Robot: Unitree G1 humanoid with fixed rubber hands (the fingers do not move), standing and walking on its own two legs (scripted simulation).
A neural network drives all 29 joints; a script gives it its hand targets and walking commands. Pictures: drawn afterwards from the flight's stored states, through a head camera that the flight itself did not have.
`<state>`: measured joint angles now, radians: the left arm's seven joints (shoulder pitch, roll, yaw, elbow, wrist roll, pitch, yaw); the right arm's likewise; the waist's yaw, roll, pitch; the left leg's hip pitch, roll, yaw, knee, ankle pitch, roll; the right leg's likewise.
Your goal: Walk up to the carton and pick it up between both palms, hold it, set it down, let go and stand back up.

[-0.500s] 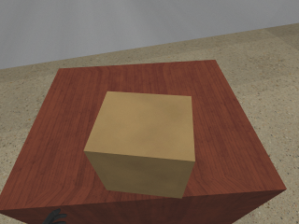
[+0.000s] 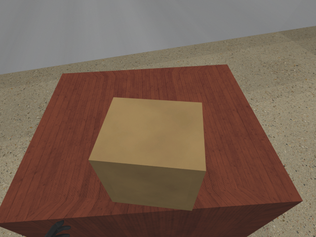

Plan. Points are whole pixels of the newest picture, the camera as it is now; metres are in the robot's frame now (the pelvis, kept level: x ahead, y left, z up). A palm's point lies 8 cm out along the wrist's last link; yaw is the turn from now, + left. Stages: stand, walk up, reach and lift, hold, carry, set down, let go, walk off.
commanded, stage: stand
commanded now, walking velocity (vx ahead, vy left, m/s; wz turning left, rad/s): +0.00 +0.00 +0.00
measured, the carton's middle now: (153, 155) +0.34 +0.02 -0.01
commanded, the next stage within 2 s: none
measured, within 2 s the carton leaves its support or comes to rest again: neither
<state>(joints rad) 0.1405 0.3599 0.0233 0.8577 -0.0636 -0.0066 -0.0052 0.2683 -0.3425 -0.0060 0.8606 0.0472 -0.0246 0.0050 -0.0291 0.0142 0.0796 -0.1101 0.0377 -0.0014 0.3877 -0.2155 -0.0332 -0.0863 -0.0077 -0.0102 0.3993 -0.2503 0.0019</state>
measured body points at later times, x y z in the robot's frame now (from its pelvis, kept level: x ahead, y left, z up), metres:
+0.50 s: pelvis +0.00 +0.00 +0.00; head +0.01 -0.01 +0.45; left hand +0.14 +0.30 -0.10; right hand +0.06 -0.29 -0.13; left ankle +0.00 +0.14 -0.74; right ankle -0.02 -0.12 -0.74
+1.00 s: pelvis +0.00 +0.00 +0.00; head +0.01 -0.01 +0.45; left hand +0.13 +0.30 -0.10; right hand +0.06 -0.29 -0.13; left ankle +0.00 +0.14 -0.74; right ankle -0.02 -0.12 -0.74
